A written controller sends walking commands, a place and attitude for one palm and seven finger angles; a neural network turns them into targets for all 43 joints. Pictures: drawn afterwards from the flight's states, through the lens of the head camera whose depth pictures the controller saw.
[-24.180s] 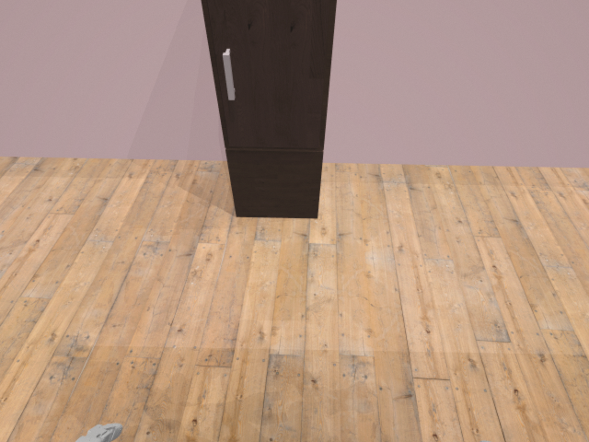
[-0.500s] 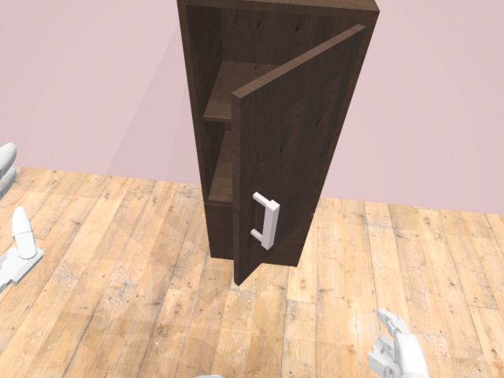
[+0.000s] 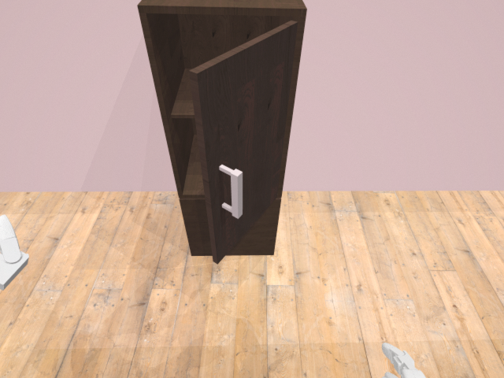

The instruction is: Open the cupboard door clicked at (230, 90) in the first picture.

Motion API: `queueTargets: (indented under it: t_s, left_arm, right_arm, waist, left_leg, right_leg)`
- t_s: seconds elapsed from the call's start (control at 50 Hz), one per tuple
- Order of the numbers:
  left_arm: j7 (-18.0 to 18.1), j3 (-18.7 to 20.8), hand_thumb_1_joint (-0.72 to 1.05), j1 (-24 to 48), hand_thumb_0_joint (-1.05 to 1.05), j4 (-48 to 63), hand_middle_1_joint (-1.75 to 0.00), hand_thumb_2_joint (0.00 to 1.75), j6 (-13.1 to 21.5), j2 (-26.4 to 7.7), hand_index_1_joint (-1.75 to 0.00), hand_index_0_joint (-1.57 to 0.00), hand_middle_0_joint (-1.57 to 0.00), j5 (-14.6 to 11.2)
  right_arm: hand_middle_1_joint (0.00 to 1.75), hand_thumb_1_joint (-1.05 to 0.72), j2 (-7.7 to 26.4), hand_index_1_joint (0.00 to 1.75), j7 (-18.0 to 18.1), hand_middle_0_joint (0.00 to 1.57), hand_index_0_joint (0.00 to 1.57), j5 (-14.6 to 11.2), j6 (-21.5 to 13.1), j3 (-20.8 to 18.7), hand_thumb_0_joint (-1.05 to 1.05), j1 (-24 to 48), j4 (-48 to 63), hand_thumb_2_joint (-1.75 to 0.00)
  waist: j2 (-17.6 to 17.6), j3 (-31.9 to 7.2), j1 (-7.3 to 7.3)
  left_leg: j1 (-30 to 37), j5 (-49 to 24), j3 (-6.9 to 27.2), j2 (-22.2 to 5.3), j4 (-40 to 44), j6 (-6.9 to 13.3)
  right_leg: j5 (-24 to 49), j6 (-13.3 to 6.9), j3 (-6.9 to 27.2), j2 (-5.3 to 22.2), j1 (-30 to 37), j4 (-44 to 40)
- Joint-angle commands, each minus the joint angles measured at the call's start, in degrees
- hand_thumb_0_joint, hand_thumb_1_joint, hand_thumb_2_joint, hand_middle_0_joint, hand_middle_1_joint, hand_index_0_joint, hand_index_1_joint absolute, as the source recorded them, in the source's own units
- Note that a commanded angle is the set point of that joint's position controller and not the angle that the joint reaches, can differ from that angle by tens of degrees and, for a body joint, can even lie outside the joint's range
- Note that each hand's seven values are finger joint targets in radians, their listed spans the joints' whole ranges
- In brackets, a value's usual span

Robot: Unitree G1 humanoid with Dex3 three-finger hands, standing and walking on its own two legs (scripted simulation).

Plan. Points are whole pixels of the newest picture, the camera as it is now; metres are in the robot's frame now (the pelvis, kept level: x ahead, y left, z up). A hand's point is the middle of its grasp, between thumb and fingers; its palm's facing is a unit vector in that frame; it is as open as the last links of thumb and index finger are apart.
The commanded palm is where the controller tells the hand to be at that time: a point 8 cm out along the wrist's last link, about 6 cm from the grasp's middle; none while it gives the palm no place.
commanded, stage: stop stepping back and stand still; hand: left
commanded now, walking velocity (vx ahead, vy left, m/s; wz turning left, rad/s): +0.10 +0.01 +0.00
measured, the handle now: (230, 191) +0.54 +0.08 -0.04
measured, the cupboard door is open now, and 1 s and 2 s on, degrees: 54 54 54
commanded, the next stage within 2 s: let the arm hang, fingers relaxed in 0.38 s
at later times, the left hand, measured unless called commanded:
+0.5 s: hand (17, 290) +0.18 +0.27 +0.16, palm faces +0.43 -0.77 -0.48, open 7.4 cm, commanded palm none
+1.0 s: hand out of the picture -0.11 +0.22 -0.16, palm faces +0.08 -0.97 -0.23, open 7.1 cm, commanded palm none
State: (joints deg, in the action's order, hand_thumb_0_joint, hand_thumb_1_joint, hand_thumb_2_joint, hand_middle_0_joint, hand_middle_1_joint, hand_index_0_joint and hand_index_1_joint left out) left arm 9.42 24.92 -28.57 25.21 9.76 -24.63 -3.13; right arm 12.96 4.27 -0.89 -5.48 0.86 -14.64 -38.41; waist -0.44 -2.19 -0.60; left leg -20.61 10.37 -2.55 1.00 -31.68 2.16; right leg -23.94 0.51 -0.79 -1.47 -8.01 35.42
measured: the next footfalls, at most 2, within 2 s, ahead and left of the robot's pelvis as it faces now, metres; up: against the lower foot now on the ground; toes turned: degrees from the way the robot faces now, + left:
left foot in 0.34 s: +0.04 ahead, +0.13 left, +0.00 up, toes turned +5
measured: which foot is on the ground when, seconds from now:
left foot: down 0.00-0.10, up 0.12-0.32, down 0.34-1.00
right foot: down 0.00-1.00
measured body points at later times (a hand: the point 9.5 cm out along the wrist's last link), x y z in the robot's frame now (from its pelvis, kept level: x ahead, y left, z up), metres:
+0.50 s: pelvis -0.03 +0.01 +0.00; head -0.02 +0.00 +0.45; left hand +0.15 +0.31 +0.18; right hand +0.13 -0.23 -0.09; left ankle +0.00 +0.12 -0.73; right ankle -0.08 -0.09 -0.73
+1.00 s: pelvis -0.06 +0.03 +0.01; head -0.04 +0.04 +0.46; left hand -0.11 +0.28 -0.14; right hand -0.03 -0.21 -0.14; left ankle +0.00 +0.12 -0.73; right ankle -0.08 -0.09 -0.73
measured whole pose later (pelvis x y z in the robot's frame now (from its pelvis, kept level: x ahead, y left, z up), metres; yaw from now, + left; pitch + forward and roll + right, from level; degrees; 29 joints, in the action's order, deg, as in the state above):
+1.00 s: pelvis -0.06 +0.03 +0.01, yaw +4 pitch -2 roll -1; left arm 0.8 1.0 -19.4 -61.8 -1.7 -12.3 0.8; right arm 10.5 1.2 1.1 1.8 -0.1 -15.1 -60.2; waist 0.6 4.4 0.5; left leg -15.8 8.5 -1.8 0.4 -26.1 2.4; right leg -15.4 0.1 -4.7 0.7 -6.8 24.1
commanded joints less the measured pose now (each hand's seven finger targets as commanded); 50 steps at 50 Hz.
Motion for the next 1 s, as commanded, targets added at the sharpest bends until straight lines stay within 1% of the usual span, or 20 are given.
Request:
queueTargets:
  t_s: [0.0,0.04,0.06,0.1,0.14,0.18,0.26,0.28,0.32,0.34,0.4,0.44,0.46,0.48,0.52,0.56,0.62,0.72,0.78,0.98]
  left_arm:
    - [0.1,4.5,0.9,0.8,0.0,10.2,-0.3,0.9,2.8,-9.4,-0.3,-0.2,-0.2,0.4]
    - [0.2,4.9,0.9,-1.8,0.0,11.8,-0.3,0.9,3.0,-9.1,-0.3,-0.2,-0.2,0.9]
    - [0.2,5.8,0.9,-3.1,0.0,12.9,-0.3,0.9,3.3,-10.2,-0.3,-0.2,-0.2,0.8]
    - [0.6,8.2,0.9,-3.6,0.0,16.4,-0.3,0.9,4.0,-13.2,-0.3,-0.2,-0.2,0.6]
    - [0.5,8.6,0.9,-2.3,0.0,17.3,-0.3,0.9,5.7,-12.5,-0.3,-0.2,-0.2,0.6]
    - [0.8,8.4,0.9,-0.8,0.0,16.1,-0.3,0.9,6.8,-12.1,-0.3,-0.2,-0.2,1.6]
    - [1.7,5.2,0.9,2.6,0.0,10.9,-0.3,0.9,6.7,-9.1,-0.3,-0.2,-0.2,1.7]
    - [1.8,5.0,0.9,2.6,0.0,10.5,-0.3,0.9,6.6,-8.8,-0.3,-0.2,-0.2,1.5]
    - [1.6,4.0,0.9,1.2,0.0,10.5,-0.3,0.9,6.3,-7.5,-0.3,-0.2,-0.2,1.0]
    - [1.5,4.6,0.9,1.8,0.0,10.9,-0.3,0.9,6.1,-8.3,-0.3,-0.2,-0.2,1.0]
    - [0.4,5.6,0.9,1.9,0.0,12.1,-0.3,0.9,6.0,-9.7,-0.3,-0.2,-0.2,1.3]
    - [0.4,4.9,0.9,1.2,0.0,12.7,-0.3,0.9,6.1,-8.6,-0.3,-0.2,-0.2,1.2]
    - [-7.7,-18.0,0.9,2.5,0.0,-32.2,-0.3,0.9,-4.4,2.8,-0.3,-0.2,-0.2,6.4]
    - [-8.7,-18.5,0.9,1.4,0.0,-34.5,-0.3,0.9,-8.9,6.2,-0.3,-0.2,-0.2,5.3]
    - [-9.1,-19.9,0.9,3.3,0.0,-36.2,-0.3,0.9,-9.7,7.5,-0.3,-0.2,-0.2,5.2]
    - [-9.3,-19.7,0.9,7.1,0.0,-41.7,-0.3,0.9,-9.5,5.0,-0.3,-0.2,-0.2,5.1]
    - [-8.9,-20.5,0.9,11.3,0.0,-51.9,-0.3,0.9,-9.4,3.7,-0.3,-0.2,-0.2,4.9]
    - [-8.0,-22.3,0.9,12.0,0.0,-67.3,-0.3,0.9,-10.1,5.1,-0.3,-0.2,-0.2,4.0]
    - [-7.9,-21.6,0.9,9.5,0.0,-73.8,-0.3,0.9,-10.0,8.0,-0.3,-0.2,-0.2,4.0]
    - [-8.1,-23.4,0.9,8.1,0.0,-86.4,-0.3,0.9,-9.9,8.5,-0.3,-0.2,-0.2,3.9]
  right_arm:
    - [0.3,-0.9,7.4,0.3,0.7,0.2,0.2,0.4,-3.6,-2.9,0.0,8.6,10.7,-0.9]
    - [0.3,-0.9,6.2,0.3,0.7,0.2,0.2,0.7,-3.1,-2.9,0.0,8.7,11.8,-0.9]
    - [0.3,-0.9,5.8,0.3,0.5,0.2,0.2,1.2,-2.7,-3.1,0.0,8.4,12.0,-0.9]
    - [0.3,-0.9,6.1,0.3,-0.3,0.2,0.2,0.9,-1.7,-4.5,0.0,7.8,11.1,-0.9]
    - [0.3,-0.9,6.6,0.3,-0.4,0.2,0.2,1.2,-2.8,-4.3,0.0,5.6,9.8,-0.9]
    - [0.3,-0.9,4.7,0.3,-0.1,0.2,0.2,1.2,-3.4,-3.1,0.0,5.7,9.8,-0.9]
    - [0.3,-0.9,5.0,0.3,1.3,0.2,0.2,1.4,-5.1,-3.5,0.0,5.0,8.8,-0.9]
    - [0.3,-0.9,5.7,0.3,1.4,0.2,0.2,1.4,-5.4,-3.8,0.0,4.4,8.7,-0.9]
    - [0.3,-0.9,7.5,0.3,1.3,0.2,0.2,1.0,-5.3,-4.7,0.0,4.4,9.6,-0.9]
    - [0.3,-0.9,8.0,0.3,1.1,0.2,0.2,0.6,-5.0,-4.5,0.0,4.5,10.0,-0.9]
    - [0.3,-0.9,6.5,0.3,0.8,0.2,0.2,0.8,-4.9,-3.4,0.0,5.6,9.1,-0.9]
    - [0.3,-0.9,6.3,0.3,0.3,0.2,0.2,0.5,-5.1,-3.5,0.0,5.9,9.7,-0.9]
    - [0.3,-0.9,14.0,0.3,-4.1,0.2,0.2,1.3,-5.2,-6.2,0.0,8.0,-2.4,-0.9]
    - [0.3,-0.9,8.6,0.3,-4.1,0.2,0.2,1.2,-1.7,-5.8,0.0,3.7,-2.1,-0.9]
    - [0.3,-0.9,7.5,0.3,-3.8,0.2,0.2,1.9,-0.5,-5.0,0.0,2.1,-2.2,-0.9]
    - [0.3,-0.9,7.9,0.3,-3.9,0.2,0.2,2.1,1.5,-3.9,0.0,3.3,-2.2,-0.9]
    - [0.3,-0.9,7.6,0.3,-3.9,0.2,0.2,2.6,3.3,-3.3,0.0,5.5,-3.9,-0.9]
    - [0.3,-0.9,5.7,0.3,-3.5,0.2,0.2,2.6,5.0,-2.0,0.0,5.5,-10.1,-0.9]
    - [0.3,-0.9,3.8,0.3,-2.9,0.2,0.2,2.8,5.4,-2.1,0.0,4.1,-13.0,-0.9]
    - [0.3,-0.9,4.4,0.3,-2.3,0.2,0.2,2.2,6.1,-2.6,0.0,-1.9,-20.3,-0.9]
  waist:
    - [6.8,3.8,0.59]
    - [7.5,5.0,0.29]
    - [4.1,3.5,0.23]
    - [-15.4,4.2,1.26]
    - [-7.1,2.8,-0.51]
    - [-0.9,1.9,-0.55]
    - [0.1,1.3,0.26]
    - [1.0,0.4,0.25]
    - [7.8,-1.1,0.22]
    - [7.3,-1.6,0.45]
    - [5.9,-0.7,0.3]
    - [0.9,-0.5,0.17]
    - [-1.0,0.0,-0.86]
    - [-2.6,-4.3,-0.01]
    - [-3.0,-5.5,-0.13]
    - [-8.1,-4.1,0.58]
    - [-12.7,-2.1,0.49]
    - [6.4,1.6,0.63]
    - [13.7,1.4,0.85]
    - [1.2,5.7,0.3]
  left_leg:
    - [-8.2,25.0,15.6,-10.5,20.2,3.0]
    - [-11.7,27.2,9.7,-6.2,16.3,-0.1]
    - [-9.8,23.0,6.5,-3.6,8.4,-1.3]
    - [-11.8,11.8,2.0,0.6,-24.1,-2.8]
    - [-15.2,8.6,4.1,-2.1,-29.8,-2.7]
    - [-11.5,8.2,2.4,-4.4,-17.3,-1.9]
    - [6.3,3.4,-3.5,-1.3,1.7,-0.5]
    - [9.9,3.1,-2.1,-1.8,5.4,0.0]
    - [15.9,-3.4,8.3,-9.1,7.5,3.4]
    - [16.4,-10.0,12.9,-12.5,6.4,5.1]
    - [6.4,-11.1,8.4,-10.1,7.1,2.6]
    - [5.9,-12.0,5.8,-7.9,4.1,1.1]
    - [3.0,-20.9,3.2,-6.6,-5.4,0.3]
    - [6.0,-20.0,2.0,-5.8,-5.0,-0.4]
    - [6.3,-17.0,3.1,-6.3,-4.3,0.0]
    - [4.1,-14.1,5.7,-6.8,-2.1,1.4]
    - [5.0,-13.2,5.1,-5.4,-0.9,0.6]
    - [7.1,-9.7,7.0,-6.2,6.3,0.7]
    - [6.9,-2.4,7.6,-6.1,9.0,0.6]
    - [7.3,8.7,10.3,-7.6,15.5,0.8]
  right_leg:
    - [-2.5,-0.6,-1.1,0.1,0.9,-5.8]
    - [-5.8,-2.8,-0.3,1.2,1.8,-11.5]
    - [-9.9,-4.7,4.1,4.4,-0.7,-15.9]
    - [-22.1,-12.3,28.0,20.6,-9.9,-29.8]
    - [-4.6,-12.2,21.3,19.9,-6.3,-25.4]
    - [10.2,-10.5,14.3,16.7,-2.4,-19.9]
    - [7.5,-7.0,8.6,11.8,-6.9,-16.2]
    - [8.6,-5.6,7.6,10.4,-7.0,-13.5]
    - [12.9,-1.1,4.1,4.7,-10.8,-4.7]
    - [13.7,0.8,2.2,2.7,-12.2,-2.5]
    - [14.1,0.4,0.3,2.3,-3.7,-6.1]
    - [21.7,-0.5,2.9,3.4,-2.1,-8.8]
    - [37.2,-1.7,1.3,8.8,-6.2,-1.3]
    - [39.4,-2.6,3.9,9.2,-5.0,-2.4]
    - [35.0,-2.6,2.7,9.2,-5.7,-2.9]
    - [27.4,-2.1,1.8,7.9,-4.3,-3.9]
    - [27.7,-2.7,3.1,9.2,-3.9,-6.8]
    - [12.7,-1.9,2.5,6.8,-3.4,-10.7]
    - [10.3,-2.7,1.9,6.5,-1.7,-13.5]
    - [6.0,-3.1,0.7,6.1,-3.2,-16.6]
